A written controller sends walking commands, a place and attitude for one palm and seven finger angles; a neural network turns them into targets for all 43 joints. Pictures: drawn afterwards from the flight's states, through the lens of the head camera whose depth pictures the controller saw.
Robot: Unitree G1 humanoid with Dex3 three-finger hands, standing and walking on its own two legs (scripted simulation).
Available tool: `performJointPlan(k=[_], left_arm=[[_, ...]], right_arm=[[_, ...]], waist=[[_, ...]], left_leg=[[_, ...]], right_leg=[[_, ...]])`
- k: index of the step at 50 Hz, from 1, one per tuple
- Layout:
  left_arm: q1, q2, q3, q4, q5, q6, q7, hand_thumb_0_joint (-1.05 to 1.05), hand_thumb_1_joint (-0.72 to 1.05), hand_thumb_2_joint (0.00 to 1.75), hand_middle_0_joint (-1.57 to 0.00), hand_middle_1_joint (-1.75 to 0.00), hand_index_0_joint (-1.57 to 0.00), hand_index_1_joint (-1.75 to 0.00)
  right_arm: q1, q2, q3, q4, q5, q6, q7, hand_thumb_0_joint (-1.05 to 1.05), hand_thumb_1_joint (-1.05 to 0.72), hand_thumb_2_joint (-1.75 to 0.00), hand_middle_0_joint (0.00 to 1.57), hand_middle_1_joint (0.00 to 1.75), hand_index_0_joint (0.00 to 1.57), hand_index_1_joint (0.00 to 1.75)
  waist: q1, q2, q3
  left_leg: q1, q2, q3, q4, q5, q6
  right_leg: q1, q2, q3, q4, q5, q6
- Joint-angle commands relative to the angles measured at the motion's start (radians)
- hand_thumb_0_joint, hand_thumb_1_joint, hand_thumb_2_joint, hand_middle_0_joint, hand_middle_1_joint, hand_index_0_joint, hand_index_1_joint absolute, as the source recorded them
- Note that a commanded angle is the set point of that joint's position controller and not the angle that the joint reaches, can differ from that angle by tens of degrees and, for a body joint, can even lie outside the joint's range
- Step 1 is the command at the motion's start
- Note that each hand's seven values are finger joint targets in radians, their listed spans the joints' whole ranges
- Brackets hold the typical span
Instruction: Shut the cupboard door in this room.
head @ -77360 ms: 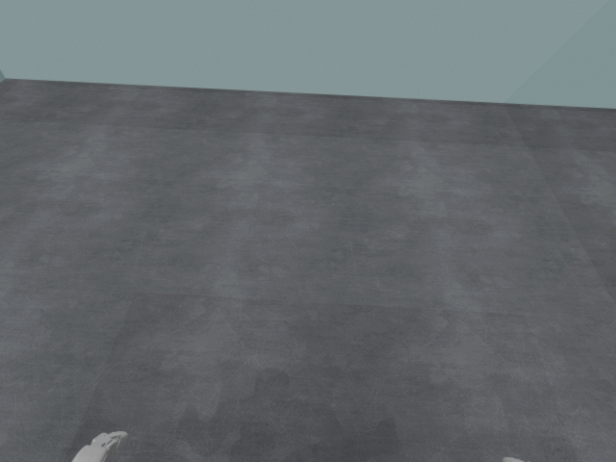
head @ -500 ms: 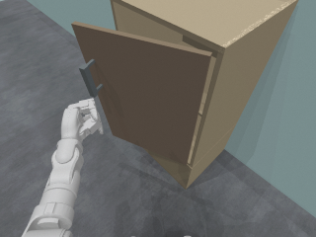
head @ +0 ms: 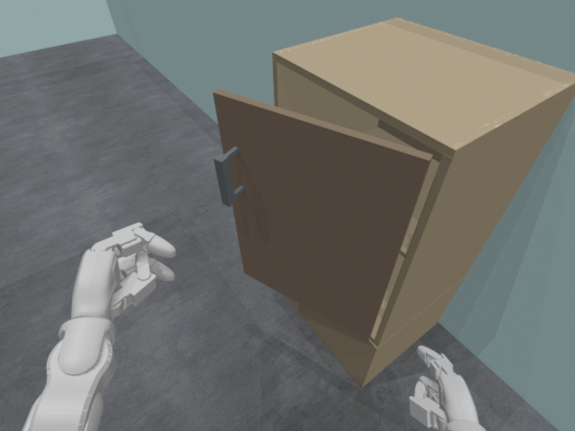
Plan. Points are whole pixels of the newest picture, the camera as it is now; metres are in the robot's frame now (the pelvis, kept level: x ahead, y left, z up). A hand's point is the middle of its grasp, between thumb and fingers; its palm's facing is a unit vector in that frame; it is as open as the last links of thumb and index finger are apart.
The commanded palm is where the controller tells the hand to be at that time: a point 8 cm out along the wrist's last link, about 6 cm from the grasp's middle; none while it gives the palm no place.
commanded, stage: draw the hand back to the body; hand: left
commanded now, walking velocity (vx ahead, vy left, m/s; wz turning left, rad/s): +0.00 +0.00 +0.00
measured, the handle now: (231, 176) +0.61 +0.18 +0.00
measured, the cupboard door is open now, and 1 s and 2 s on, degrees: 22 22 22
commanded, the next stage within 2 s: step back with the hand held close in 0.76 s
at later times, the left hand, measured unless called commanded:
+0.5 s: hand (37, 309) +0.19 +0.27 +0.17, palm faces +0.47 -0.77 -0.44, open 6.9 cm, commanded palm +0.14 +0.30 +0.18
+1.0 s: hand (70, 307) +0.19 +0.24 +0.16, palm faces +0.43 -0.78 -0.46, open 7.4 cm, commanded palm +0.14 +0.28 +0.18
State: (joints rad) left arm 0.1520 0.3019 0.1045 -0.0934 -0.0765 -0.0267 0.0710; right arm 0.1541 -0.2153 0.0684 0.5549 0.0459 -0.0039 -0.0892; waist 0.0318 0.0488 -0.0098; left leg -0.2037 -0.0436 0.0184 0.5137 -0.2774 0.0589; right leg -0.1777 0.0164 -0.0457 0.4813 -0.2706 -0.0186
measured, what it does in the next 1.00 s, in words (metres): stands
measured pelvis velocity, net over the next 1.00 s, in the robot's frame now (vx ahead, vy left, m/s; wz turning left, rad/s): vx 0.00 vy -0.02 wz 0.01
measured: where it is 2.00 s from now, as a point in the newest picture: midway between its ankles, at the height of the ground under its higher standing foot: outside the picture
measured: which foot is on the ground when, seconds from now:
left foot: down 0.00-1.00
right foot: down 0.00-1.00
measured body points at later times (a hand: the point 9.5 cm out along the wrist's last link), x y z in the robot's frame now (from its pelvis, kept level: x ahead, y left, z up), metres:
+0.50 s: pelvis +0.01 +0.00 +0.01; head -0.02 -0.03 +0.45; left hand +0.16 +0.31 +0.19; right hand +0.19 -0.22 -0.08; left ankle +0.00 +0.08 -0.74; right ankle -0.01 -0.11 -0.74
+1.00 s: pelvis +0.00 -0.02 +0.01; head -0.01 -0.05 +0.45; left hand +0.17 +0.28 +0.19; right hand +0.18 -0.25 -0.09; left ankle +0.00 +0.08 -0.74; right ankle -0.01 -0.11 -0.74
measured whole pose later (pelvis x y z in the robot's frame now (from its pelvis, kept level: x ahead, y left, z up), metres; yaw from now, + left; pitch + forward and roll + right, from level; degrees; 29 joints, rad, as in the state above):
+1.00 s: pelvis +0.00 -0.02 +0.01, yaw +1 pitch -2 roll -1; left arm 0.50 0.37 0.36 -0.37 -0.07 -0.11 0.11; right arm 0.19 -0.25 0.01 0.62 0.02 -0.04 -0.07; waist 0.02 0.10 -0.02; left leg -0.19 -0.02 0.00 0.47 -0.25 0.03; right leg -0.14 0.05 -0.07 0.39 -0.23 -0.04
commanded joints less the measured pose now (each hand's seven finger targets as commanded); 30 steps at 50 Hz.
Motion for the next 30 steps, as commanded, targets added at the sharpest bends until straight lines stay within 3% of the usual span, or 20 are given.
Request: performJointPlan(k=[1, 6, 7, 8, 10, 15, 17, 19, 23, 24, 30], left_arm=[[-0.118, 0.154, 0.111, -0.318, 0.0, -0.045, 0.026, 0.0, 0.9, 0.9, -0.69, -0.84, -0.69, -0.84], [0.007, 0.183, 0.178, -0.407, 0.004, -0.04, 0.034, 0.0, 0.9, 0.9, -0.56, -0.69, -0.56, -0.69], [0.04, 0.216, 0.216, -0.42, 0.005, -0.039, 0.036, 0.0, 0.9, 0.9, -0.53, -0.66, -0.53, -0.66], [0.06, 0.205, 0.217, -0.435, 0.003, -0.039, 0.036, 0.0, 0.9, 0.9, -0.5, -0.63, -0.5, -0.63], [0.1, 0.213, 0.245, -0.454, 0.004, -0.041, 0.038, 0.0, 0.9, 0.9, -0.45, -0.57, -0.45, -0.57], [0.175, 0.247, 0.317, -0.517, 0.0, -0.052, 0.045, 0.0, 0.9, 0.9, -0.31, -0.42, -0.31, -0.42], [0.225, 0.28, 0.364, -0.529, -0.002, -0.057, 0.049, 0.0, 0.9, 0.9, -0.25, -0.36, -0.25, -0.36], [0.256, 0.276, 0.378, -0.534, -0.005, -0.061, 0.049, 0.0, 0.9, 0.9, -0.2, -0.3, -0.2, -0.3], [0.211, 0.201, 0.3, -0.47, 0.002, -0.059, 0.048, 0.0, 0.9, 0.9, -0.2, -0.3, -0.2, -0.3], [0.194, 0.212, 0.309, -0.458, 0.002, -0.06, 0.051, 0.0, 0.9, 0.9, -0.2, -0.3, -0.2, -0.3], [0.183, 0.255, 0.339, -0.519, 0.005, -0.08, 0.06, 0.0, 0.9, 0.9, -0.2, -0.3, -0.2, -0.3]], right_arm=[[-0.09, -0.118, -0.043, -0.127, -0.01, -0.051, 0.005, 0.0, -0.9, -0.9, 0.2, 0.3, 0.2, 0.3], [-0.096, -0.118, -0.049, -0.123, -0.02, -0.063, 0.018, 0.0, -0.9, -0.9, 0.2, 0.3, 0.2, 0.3], [-0.098, -0.124, -0.056, -0.119, -0.021, -0.067, 0.018, 0.0, -0.9, -0.9, 0.2, 0.3, 0.2, 0.3], [-0.097, -0.117, -0.054, -0.121, -0.02, -0.066, 0.02, 0.0, -0.9, -0.9, 0.2, 0.3, 0.2, 0.3], [-0.098, -0.114, -0.057, -0.116, -0.02, -0.069, 0.024, 0.0, -0.9, -0.9, 0.2, 0.3, 0.2, 0.3], [-0.1, -0.115, -0.065, -0.111, -0.019, -0.086, 0.029, 0.0, -0.9, -0.9, 0.2, 0.3, 0.2, 0.3], [-0.101, -0.121, -0.071, -0.108, -0.017, -0.096, 0.026, 0.0, -0.9, -0.9, 0.2, 0.3, 0.2, 0.3], [-0.101, -0.116, -0.072, -0.109, -0.013, -0.098, 0.027, 0.0, -0.9, -0.9, 0.2, 0.3, 0.2, 0.3], [-0.095, -0.129, -0.076, -0.092, -0.014, -0.109, 0.026, 0.0, -0.9, -0.9, 0.2, 0.3, 0.2, 0.3], [-0.094, -0.133, -0.077, -0.09, -0.015, -0.11, 0.024, 0.0, -0.9, -0.9, 0.2, 0.3, 0.2, 0.3], [-0.1, -0.126, -0.079, -0.093, -0.02, -0.128, 0.012, 0.0, -0.9, -0.9, 0.2, 0.3, 0.2, 0.3]], waist=[[-0.009, 0.036, -0.123], [0.005, 0.015, -0.112], [0.012, 0.011, -0.125], [0.012, 0.01, -0.124], [0.013, 0.002, -0.107], [0.022, 0.051, -0.091], [0.031, 0.038, -0.088], [0.03, 0.028, -0.065], [0.004, 0.019, 0.037], [0.006, -0.001, 0.044], [0.025, 0.018, -0.06]], left_leg=[[0.118, 0.077, -0.081, -0.138, 0.278, -0.036], [0.139, 0.086, -0.09, -0.158, 0.353, -0.05], [0.139, 0.083, -0.081, -0.153, 0.373, -0.047], [0.138, 0.084, -0.082, -0.156, 0.381, -0.05], [0.13, 0.085, -0.081, -0.157, 0.378, -0.053], [0.121, 0.087, -0.087, -0.168, 0.349, -0.059], [0.109, 0.083, -0.082, -0.168, 0.33, -0.056], [0.097, 0.082, -0.075, -0.17, 0.315, -0.054], [0.067, 0.079, -0.081, -0.198, 0.165, -0.044], [0.06, 0.075, -0.082, -0.202, 0.131, -0.039], [0.095, 0.06, -0.063, -0.185, 0.154, -0.025]], right_leg=[[0.059, -0.016, 0.024, -0.093, 0.214, -0.009], [0.092, -0.015, 0.015, -0.109, 0.229, -0.006], [0.111, -0.014, 0.019, -0.117, 0.248, -0.006], [0.117, -0.019, 0.015, -0.112, 0.249, -0.005], [0.113, -0.018, 0.014, -0.115, 0.244, -0.003], [0.118, -0.017, 0.015, -0.124, 0.218, -0.004], [0.125, -0.012, 0.016, -0.131, 0.216, -0.005], [0.118, -0.013, 0.018, -0.13, 0.212, -0.005], [0.052, -0.016, 0.02, -0.151, 0.12, -0.001], [0.047, -0.015, 0.02, -0.153, 0.102, 0.0], [0.101, -0.021, 0.031, -0.148, 0.114, -0.002]])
